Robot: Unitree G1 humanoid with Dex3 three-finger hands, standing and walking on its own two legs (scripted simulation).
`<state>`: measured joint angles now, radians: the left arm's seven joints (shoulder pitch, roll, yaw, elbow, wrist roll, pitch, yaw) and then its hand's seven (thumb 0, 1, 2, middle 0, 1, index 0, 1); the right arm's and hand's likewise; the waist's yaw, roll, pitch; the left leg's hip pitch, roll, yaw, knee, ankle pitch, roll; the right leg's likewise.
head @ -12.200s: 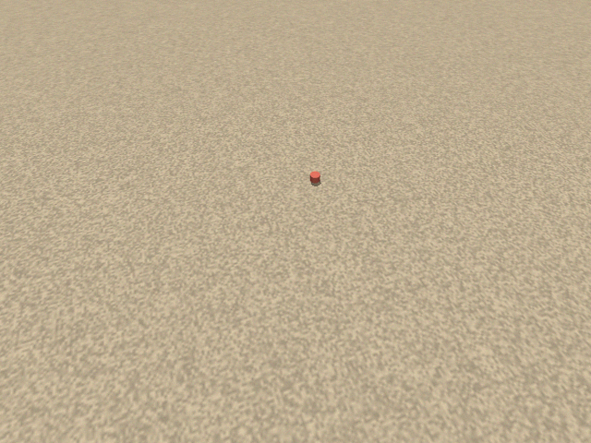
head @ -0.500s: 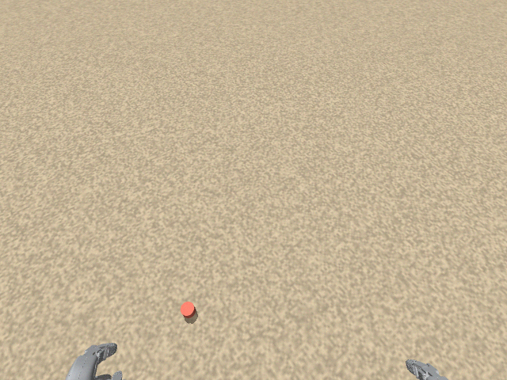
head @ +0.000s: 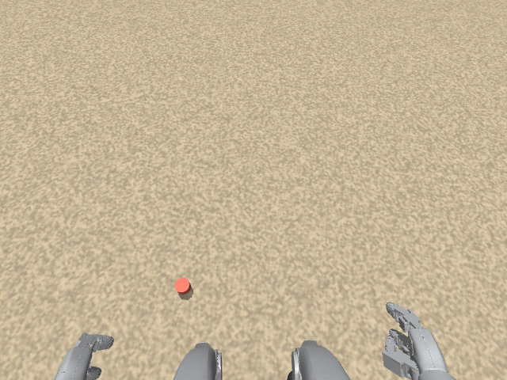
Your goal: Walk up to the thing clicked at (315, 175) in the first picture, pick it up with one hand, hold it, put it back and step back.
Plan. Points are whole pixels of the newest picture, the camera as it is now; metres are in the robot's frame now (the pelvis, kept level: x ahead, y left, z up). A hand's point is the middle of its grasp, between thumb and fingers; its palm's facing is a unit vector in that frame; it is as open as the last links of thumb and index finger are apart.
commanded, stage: rise first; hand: left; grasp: from above
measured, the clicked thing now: (183, 286) +0.43 +0.24 -0.68
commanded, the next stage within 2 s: none
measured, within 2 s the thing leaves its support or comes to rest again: neither
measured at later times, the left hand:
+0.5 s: hand (133, 334) +0.23 +0.28 -0.33, palm faces -0.44 -0.47 -0.77, open 13.6 cm
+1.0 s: hand (146, 306) +0.32 +0.30 -0.47, palm faces -0.46 -0.11 -0.88, open 13.6 cm
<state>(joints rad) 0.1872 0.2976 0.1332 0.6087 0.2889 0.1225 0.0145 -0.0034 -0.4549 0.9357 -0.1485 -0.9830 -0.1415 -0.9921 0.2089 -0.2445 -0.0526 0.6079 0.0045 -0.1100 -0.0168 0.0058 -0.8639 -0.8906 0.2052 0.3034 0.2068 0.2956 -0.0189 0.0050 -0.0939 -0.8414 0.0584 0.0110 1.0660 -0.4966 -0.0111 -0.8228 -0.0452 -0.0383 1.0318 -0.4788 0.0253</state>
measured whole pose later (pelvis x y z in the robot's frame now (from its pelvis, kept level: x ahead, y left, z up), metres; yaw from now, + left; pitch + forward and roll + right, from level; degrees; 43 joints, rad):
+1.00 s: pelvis -0.09 +0.00 -0.32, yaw -4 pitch +33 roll -6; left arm -0.67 0.67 0.14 1.18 1.14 -0.27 0.29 0.00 -0.44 0.96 -0.15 -0.94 -0.15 -0.94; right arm 0.14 -0.27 -0.04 0.77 -0.09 -0.05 0.09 0.00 -0.89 -0.90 0.21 0.30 0.21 0.30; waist -0.11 0.00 -0.10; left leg -2.16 0.05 -0.10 2.24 -0.67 0.00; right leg -2.10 -0.04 -0.04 2.17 -0.64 0.03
